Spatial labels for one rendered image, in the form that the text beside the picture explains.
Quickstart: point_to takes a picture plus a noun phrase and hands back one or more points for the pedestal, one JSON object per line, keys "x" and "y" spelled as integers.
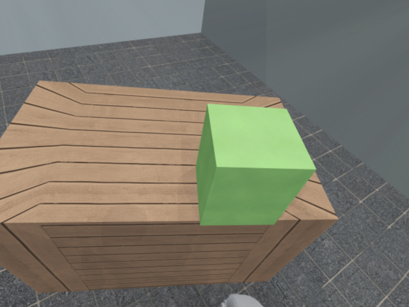
{"x": 98, "y": 191}

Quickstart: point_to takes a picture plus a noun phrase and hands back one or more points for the carton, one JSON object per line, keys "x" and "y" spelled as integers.
{"x": 251, "y": 164}

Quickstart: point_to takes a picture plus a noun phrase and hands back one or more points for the right robot thigh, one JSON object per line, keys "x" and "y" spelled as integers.
{"x": 240, "y": 301}

